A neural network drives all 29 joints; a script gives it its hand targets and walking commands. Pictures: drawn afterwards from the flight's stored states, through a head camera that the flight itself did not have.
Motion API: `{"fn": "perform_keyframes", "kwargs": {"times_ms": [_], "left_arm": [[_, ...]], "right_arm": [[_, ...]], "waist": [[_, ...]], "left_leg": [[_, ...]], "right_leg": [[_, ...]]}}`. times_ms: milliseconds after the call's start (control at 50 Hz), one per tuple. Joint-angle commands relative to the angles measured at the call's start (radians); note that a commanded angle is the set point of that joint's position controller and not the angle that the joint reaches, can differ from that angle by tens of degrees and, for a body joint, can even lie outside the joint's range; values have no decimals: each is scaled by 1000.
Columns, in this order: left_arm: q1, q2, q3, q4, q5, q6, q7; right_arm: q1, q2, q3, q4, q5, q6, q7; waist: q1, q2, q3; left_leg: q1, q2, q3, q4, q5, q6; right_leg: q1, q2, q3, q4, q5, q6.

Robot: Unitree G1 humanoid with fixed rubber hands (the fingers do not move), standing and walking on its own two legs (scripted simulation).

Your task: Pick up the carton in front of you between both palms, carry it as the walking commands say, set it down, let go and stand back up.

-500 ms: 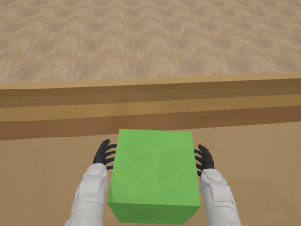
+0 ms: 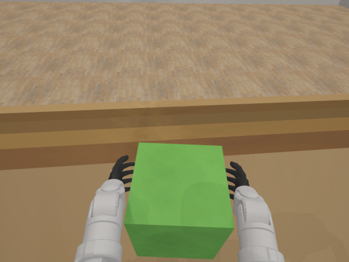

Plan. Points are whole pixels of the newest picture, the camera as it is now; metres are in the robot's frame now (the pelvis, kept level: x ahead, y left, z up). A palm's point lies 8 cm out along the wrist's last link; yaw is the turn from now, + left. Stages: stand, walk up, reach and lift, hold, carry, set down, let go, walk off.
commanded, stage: reach and lift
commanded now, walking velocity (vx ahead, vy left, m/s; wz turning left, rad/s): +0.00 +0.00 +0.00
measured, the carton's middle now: (177, 203) +0.30 +0.00 -0.04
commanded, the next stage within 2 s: hold in 0.64 s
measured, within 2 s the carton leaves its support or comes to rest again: neither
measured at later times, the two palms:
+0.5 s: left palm (116, 180) +0.31 +0.15 +0.04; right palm (241, 187) +0.31 -0.15 +0.04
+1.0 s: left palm (113, 179) +0.30 +0.15 +0.06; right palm (244, 186) +0.30 -0.15 +0.05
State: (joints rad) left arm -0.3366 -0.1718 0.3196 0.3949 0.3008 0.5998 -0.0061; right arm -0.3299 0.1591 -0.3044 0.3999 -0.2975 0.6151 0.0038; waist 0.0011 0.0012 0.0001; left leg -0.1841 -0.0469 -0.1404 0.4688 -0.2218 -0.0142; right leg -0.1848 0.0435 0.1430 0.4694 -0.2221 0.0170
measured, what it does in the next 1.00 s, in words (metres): stands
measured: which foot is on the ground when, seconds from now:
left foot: down 0.00-1.00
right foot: down 0.00-1.00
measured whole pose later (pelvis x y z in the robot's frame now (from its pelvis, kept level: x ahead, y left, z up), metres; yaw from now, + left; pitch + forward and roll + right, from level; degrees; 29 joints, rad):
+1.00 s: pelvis +0.01 +0.00 +0.01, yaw +0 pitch -7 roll +0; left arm -0.28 -0.16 0.24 0.25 0.28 0.75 -0.01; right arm -0.27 0.15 -0.23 0.25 -0.28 0.77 0.00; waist 0.00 0.00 0.01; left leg -0.04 -0.04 -0.14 0.36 -0.19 -0.01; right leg -0.04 0.04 0.14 0.36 -0.19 0.01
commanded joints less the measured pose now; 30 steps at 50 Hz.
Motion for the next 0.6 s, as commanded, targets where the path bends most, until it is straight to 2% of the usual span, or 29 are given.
{"fn": "perform_keyframes", "kwargs": {"times_ms": [0,340,580], "left_arm": [[-503,-964,-560,45,-223,-6,-249],[-371,-935,-608,-74,-253,33,-243],[-349,-925,-623,-126,-267,63,-239]], "right_arm": [[-557,959,562,-1,236,-30,253],[-424,937,611,-125,267,13,238],[-399,923,625,-177,279,43,236]], "waist": [[0,-1,-257],[1,-4,-264],[0,-1,-241]], "left_leg": [[72,-42,76,-93,60,4],[146,-54,69,-122,245,-5],[161,-54,65,-136,257,-7]], "right_leg": [[68,47,-81,-91,57,-11],[149,54,-72,-125,238,4],[165,55,-69,-139,250,5]]}}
